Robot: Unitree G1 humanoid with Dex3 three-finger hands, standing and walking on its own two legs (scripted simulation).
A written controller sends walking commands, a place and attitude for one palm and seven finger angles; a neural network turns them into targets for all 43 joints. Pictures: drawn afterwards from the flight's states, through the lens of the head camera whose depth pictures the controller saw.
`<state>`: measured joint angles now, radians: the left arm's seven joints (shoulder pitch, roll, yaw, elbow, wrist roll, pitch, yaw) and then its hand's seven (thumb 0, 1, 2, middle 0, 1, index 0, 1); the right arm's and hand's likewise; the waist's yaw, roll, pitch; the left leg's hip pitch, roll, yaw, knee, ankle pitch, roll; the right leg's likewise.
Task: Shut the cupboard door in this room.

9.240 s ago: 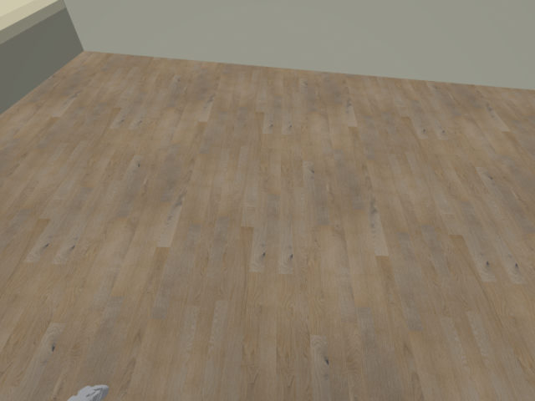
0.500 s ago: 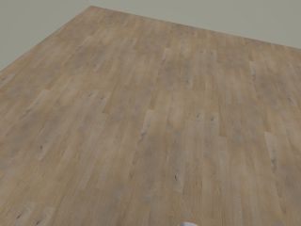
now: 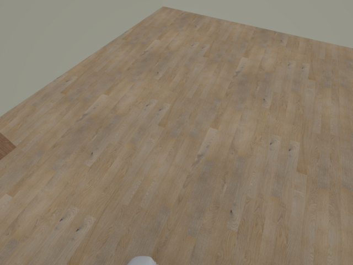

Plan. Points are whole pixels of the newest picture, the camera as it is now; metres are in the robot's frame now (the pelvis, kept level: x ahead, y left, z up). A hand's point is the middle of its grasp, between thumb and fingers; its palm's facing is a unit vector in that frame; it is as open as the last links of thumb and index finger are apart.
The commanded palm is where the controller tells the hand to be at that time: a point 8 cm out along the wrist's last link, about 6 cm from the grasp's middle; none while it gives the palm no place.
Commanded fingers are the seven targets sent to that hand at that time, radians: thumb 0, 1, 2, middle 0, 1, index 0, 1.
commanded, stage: turn or walk to find it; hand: left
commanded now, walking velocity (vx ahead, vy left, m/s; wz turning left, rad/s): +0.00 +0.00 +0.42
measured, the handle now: out of the picture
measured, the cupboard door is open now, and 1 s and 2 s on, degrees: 40 40 40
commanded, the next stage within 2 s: stand and wait in 1.08 s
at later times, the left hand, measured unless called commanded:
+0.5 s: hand out of the picture +0.03 +0.24 -0.16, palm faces +0.21 -0.94 -0.26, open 7.4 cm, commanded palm none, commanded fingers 0.00 0.90 0.90 -0.20 -0.30 -0.20 -0.30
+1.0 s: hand out of the picture -0.11 +0.21 -0.18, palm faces +0.45 -0.86 -0.23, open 7.4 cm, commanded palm none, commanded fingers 0.00 0.90 0.90 -0.20 -0.30 -0.20 -0.30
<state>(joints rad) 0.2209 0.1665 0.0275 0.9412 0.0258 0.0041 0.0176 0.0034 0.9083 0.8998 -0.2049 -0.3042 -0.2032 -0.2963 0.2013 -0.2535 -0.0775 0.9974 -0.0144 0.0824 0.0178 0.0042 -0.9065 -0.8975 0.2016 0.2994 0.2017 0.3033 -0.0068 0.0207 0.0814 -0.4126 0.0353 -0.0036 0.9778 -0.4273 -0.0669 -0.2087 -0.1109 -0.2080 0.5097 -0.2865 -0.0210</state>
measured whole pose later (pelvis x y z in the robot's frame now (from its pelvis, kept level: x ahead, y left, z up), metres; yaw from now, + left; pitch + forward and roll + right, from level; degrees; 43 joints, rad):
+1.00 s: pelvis -0.07 +0.01 -0.01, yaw +25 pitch -1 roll +0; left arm 0.24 0.21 0.04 0.97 0.03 0.02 0.01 0.00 0.90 0.90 -0.21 -0.30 -0.20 -0.30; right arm 0.19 -0.24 -0.06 0.99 -0.01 0.06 0.02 0.01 -0.91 -0.90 0.20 0.30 0.20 0.30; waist 0.01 -0.02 0.08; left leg -0.26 0.03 0.06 0.64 -0.38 -0.05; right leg -0.28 -0.16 -0.25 0.58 -0.27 0.02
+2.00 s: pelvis -0.14 +0.02 +0.00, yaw +44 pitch -1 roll +0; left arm 0.20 0.26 0.06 1.00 0.02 0.06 0.01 0.01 0.91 0.90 -0.20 -0.30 -0.20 -0.30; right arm 0.17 -0.19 -0.04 0.97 -0.02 0.02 0.00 0.00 -0.90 -0.90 0.20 0.30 0.20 0.30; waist 0.01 -0.03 0.07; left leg -0.25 0.01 0.05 0.52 -0.26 0.02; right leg -0.44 -0.10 -0.08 1.02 -0.44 0.06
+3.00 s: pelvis -0.12 +0.06 +0.00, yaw +50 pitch -2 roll +0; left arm 0.25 0.16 -0.01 1.15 0.01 -0.01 0.03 0.01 0.92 0.90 -0.20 -0.30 -0.20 -0.30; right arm 0.20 -0.17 -0.02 1.14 -0.01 -0.02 -0.03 -0.01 -0.95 -0.90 0.21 0.30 0.21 0.30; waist 0.01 0.00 0.01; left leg -0.15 0.04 0.11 0.42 -0.23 -0.01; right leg -0.10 -0.08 -0.11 0.42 -0.29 0.03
